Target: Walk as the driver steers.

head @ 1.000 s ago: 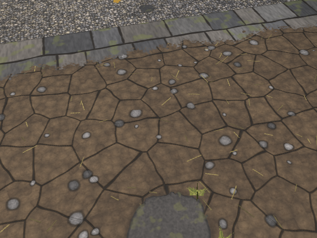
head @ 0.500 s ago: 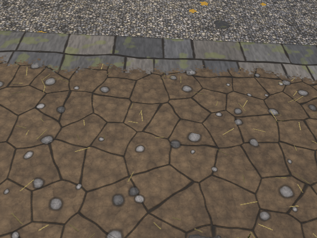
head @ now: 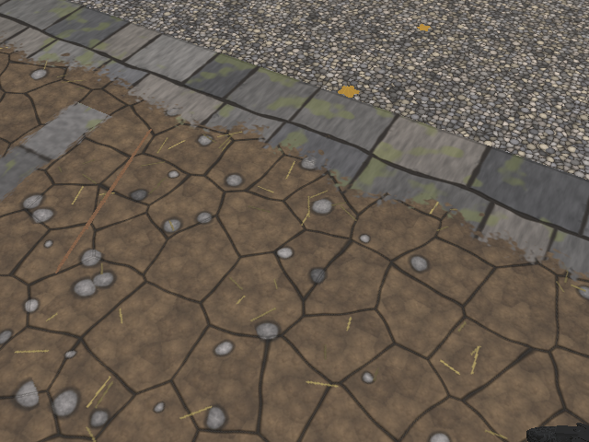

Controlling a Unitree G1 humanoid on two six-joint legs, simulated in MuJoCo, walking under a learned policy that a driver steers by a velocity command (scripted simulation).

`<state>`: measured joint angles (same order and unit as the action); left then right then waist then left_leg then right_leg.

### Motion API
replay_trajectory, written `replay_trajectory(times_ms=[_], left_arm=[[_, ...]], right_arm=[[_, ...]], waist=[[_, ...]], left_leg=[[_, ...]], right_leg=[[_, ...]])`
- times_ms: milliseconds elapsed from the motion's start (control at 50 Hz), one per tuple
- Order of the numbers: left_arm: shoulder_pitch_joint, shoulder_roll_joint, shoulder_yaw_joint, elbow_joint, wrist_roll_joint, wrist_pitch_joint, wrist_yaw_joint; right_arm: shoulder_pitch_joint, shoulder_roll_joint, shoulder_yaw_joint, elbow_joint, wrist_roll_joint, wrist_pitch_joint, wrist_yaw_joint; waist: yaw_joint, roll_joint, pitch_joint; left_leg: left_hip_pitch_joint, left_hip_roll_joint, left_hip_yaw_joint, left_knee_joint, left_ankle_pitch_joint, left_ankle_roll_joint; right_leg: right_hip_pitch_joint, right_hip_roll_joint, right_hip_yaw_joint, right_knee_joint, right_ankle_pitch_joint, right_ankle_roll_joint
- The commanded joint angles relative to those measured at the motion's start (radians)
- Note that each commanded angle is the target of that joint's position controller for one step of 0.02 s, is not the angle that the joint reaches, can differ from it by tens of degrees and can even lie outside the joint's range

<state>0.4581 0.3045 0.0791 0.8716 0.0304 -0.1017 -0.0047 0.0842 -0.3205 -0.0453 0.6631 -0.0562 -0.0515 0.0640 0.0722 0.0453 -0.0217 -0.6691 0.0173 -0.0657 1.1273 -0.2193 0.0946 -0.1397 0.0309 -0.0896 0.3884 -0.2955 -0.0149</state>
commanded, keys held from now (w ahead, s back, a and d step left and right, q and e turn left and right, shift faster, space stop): w+e+shift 0.86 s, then e+shift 0.10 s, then q+shift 0.04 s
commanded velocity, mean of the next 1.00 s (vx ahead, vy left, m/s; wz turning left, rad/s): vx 0.96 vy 0.00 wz -0.74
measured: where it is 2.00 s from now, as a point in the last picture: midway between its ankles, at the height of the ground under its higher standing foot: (439, 275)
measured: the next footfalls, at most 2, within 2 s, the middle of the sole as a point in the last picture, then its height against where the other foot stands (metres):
left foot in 0.18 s outside the picture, level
right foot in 0.62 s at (390, 358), level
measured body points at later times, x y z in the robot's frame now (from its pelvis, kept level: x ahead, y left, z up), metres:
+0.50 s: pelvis +0.44 +0.00 -0.01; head +0.46 -0.01 +0.44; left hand +0.73 +0.17 -0.08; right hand +0.29 -0.26 -0.14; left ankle +0.31 +0.14 -0.74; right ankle +0.58 -0.15 -0.67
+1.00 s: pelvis +0.85 -0.20 -0.01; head +0.88 -0.24 +0.43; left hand +1.03 +0.04 -0.13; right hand +0.92 -0.54 -0.06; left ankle +1.12 -0.25 -0.70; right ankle +0.69 -0.13 -0.73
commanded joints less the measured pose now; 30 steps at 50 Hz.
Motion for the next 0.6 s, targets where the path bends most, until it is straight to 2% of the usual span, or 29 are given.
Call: replay_trajectory(times_ms=[20,40,60,100,120,140,160,180,200,220,240,260,280,300,320,360,420,480,500,540,560,580,600], left_arm=[[-0.106,0.05,-0.009,-0.076,-0.017,-0.03,-0.011],[-0.101,0.073,-0.004,-0.077,-0.022,-0.031,-0.015],[-0.077,0.113,0.004,-0.072,-0.026,-0.032,-0.019],[-0.037,0.166,0.015,-0.06,-0.027,-0.028,-0.024],[-0.012,0.18,0.015,-0.048,-0.027,-0.024,-0.023],[0.01,0.196,0.016,-0.035,-0.027,-0.018,-0.022],[0.016,0.204,0.018,-0.029,-0.031,-0.012,-0.019],[-0.002,0.162,0.006,-0.044,-0.032,-0.013,-0.019],[0.053,-0.018,-0.029,-0.09,-0.048,-0.012,-0.016],[0.041,0.041,-0.018,-0.114,-0.067,-0.002,-0.011],[-0.046,0.067,-0.009,-0.118,-0.053,0.01,-0.009],[-0.093,0.048,-0.015,-0.117,-0.038,0.016,-0.019],[-0.101,0.036,-0.014,-0.108,-0.031,0.028,-0.028],[-0.086,0.018,-0.014,-0.103,-0.018,0.046,-0.037],[-0.098,-0.002,-0.016,-0.109,-0.011,0.063,-0.043],[-0.19,-0.022,-0.02,-0.148,-0.004,0.086,-0.054],[-0.309,-0.03,-0.035,-0.209,-0.003,0.09,-0.072],[-0.423,-0.007,-0.047,-0.248,-0.006,0.087,-0.092],[-0.453,-0.005,-0.051,-0.257,-0.006,0.086,-0.098],[-0.424,0.024,-0.048,-0.245,-0.01,0.083,-0.095],[-0.348,0.052,-0.04,-0.225,-0.013,0.084,-0.088],[-0.204,0.09,-0.024,-0.189,-0.014,0.082,-0.078],[0.005,0.136,0.001,-0.128,-0.012,0.081,-0.064]], right_arm=[[-0.08,0.005,0.036,-0.114,-0.002,-0.017,0.023],[-0.113,0.016,0.045,-0.117,0.008,-0.022,0.031],[-0.132,0.017,0.048,-0.117,0.015,-0.026,0.035],[-0.14,-0.017,0.039,-0.111,0.019,-0.029,0.022],[-0.119,-0.038,0.029,-0.102,0.017,-0.032,0.007],[-0.024,-0.065,0.014,-0.072,0.011,-0.037,-0.009],[0.146,-0.093,-0.003,-0.017,0.001,-0.04,-0.028],[0.312,-0.164,-0.029,0.01,-0.021,-0.044,-0.054],[0.392,-0.245,-0.045,0.011,-0.051,-0.05,-0.068],[0.377,-0.232,-0.049,0.008,-0.023,-0.039,-0.066],[0.276,-0.145,-0.032,0.015,-0.009,-0.038,-0.065],[0.226,-0.087,-0.021,0.021,0.003,-0.044,-0.06],[0.2,-0.061,-0.016,0.03,0.001,-0.048,-0.059],[0.204,-0.038,-0.009,0.046,0.011,-0.054,-0.061],[0.215,-0.021,-0.006,0.066,0.022,-0.064,-0.059],[0.242,0.005,-0.002,0.105,0.041,-0.082,-0.053],[0.238,0.013,0.001,0.134,0.038,-0.095,-0.054],[0.246,-0.032,-0.007,0.154,0.035,-0.096,-0.067],[0.266,-0.055,-0.009,0.162,0.035,-0.094,-0.072],[0.306,-0.12,-0.02,0.166,0.032,-0.08,-0.086],[0.301,-0.157,-0.03,0.16,0.028,-0.065,-0.095],[0.268,-0.19,-0.04,0.149,0.021,-0.046,-0.102],[0.219,-0.208,-0.047,0.126,0.016,-0.027,-0.103]], waist=[[-0.1,-0.076,0.139],[-0.092,-0.071,0.141],[-0.081,-0.08,0.134],[-0.077,-0.08,0.123],[-0.087,-0.081,0.088],[-0.134,-0.077,0.008],[-0.213,-0.075,-0.092],[-0.291,-0.047,-0.188],[-0.234,0.186,-0.328],[-0.225,0.2,-0.368],[-0.18,0.1,-0.179],[-0.159,0.048,-0.074],[-0.126,0.043,-0.037],[-0.095,0.058,-0.011],[-0.077,0.072,0.01],[-0.066,0.048,0.063],[-0.044,0.045,0.115],[-0.044,-0.009,0.16],[-0.049,-0.022,0.167],[-0.021,0.012,0.111],[0.029,0.044,0.056],[0.109,0.064,-0.021],[0.204,0.061,-0.117]], left_leg=[[-0.004,0.08,0.016,-0.277,0.142,-0.038],[0.146,0.051,0.067,-0.363,0.184,-0.044],[0.253,0.028,0.097,-0.386,0.203,-0.046],[0.3,0.008,0.106,-0.458,0.181,-0.042],[0.346,-0.018,0.109,-0.502,0.137,-0.036],[0.471,-0.055,0.116,-0.543,0.085,-0.028],[0.694,-0.068,0.121,-0.561,0.063,-0.023],[0.936,0.094,-0.027,-0.56,-0.091,-0.009],[1.115,0.416,-0.473,-0.674,-0.459,0.014],[1.025,0.463,-0.746,-0.856,-0.561,0.049],[0.895,0.399,-0.581,-0.856,-0.515,0.041],[0.772,0.357,-0.421,-0.854,-0.33,0.037],[0.697,0.315,-0.312,-0.871,-0.192,0.02],[0.637,0.289,-0.22,-0.892,-0.117,0.01],[0.604,0.284,-0.159,-0.909,-0.05,0.007],[0.602,0.271,-0.036,-0.944,0.111,-0.004],[0.565,0.222,0.164,-0.982,0.316,-0.023],[0.559,0.175,0.308,-1.033,0.441,-0.052],[0.577,0.171,0.341,-1.022,0.584,-0.063],[0.677,0.188,0.36,-0.892,1.037,-0.079],[0.719,0.207,0.355,-0.773,1.212,-0.085],[0.713,0.229,0.343,-0.579,1.307,-0.078],[0.637,0.243,0.313,-0.307,1.269,-0.058]], right_leg=[[-0.148,-0.213,0.263,-0.325,0.057,-0.169],[-0.234,-0.189,0.215,-0.355,0.148,-0.157],[-0.263,-0.204,0.214,-0.379,0.236,-0.16],[-0.152,-0.226,0.211,-0.33,0.406,-0.159],[-0.073,-0.227,0.198,-0.235,0.592,-0.149],[-0.023,-0.209,0.172,-0.056,0.765,-0.136],[-0.083,-0.168,0.152,0.188,0.776,-0.122],[-0.29,-0.105,0.135,0.495,0.533,-0.108],[-0.536,-0.025,0.133,0.87,-0.191,-0.094],[-0.609,-0.019,0.175,1.005,-0.123,-0.114],[-0.667,-0.078,0.171,1.008,-0.012,-0.115],[-0.663,-0.11,0.161,0.958,0.041,-0.106],[-0.63,-0.128,0.16,0.931,0.051,-0.094],[-0.604,-0.143,0.16,0.916,0.052,-0.083],[-0.6,-0.156,0.155,0.905,0.051,-0.076],[-0.669,-0.172,0.141,0.889,0.09,-0.072],[-0.68,-0.165,0.093,0.774,0.246,-0.076],[-0.562,-0.122,-0.013,0.507,0.362,-0.115],[-0.504,-0.09,-0.062,0.435,0.372,-0.134],[-0.381,-0.006,-0.126,0.377,0.336,-0.166],[-0.298,0.029,-0.135,0.372,0.283,-0.181],[-0.15,0.057,-0.118,0.375,0.225,-0.201],[0.073,0.071,-0.067,0.349,0.164,-0.233]])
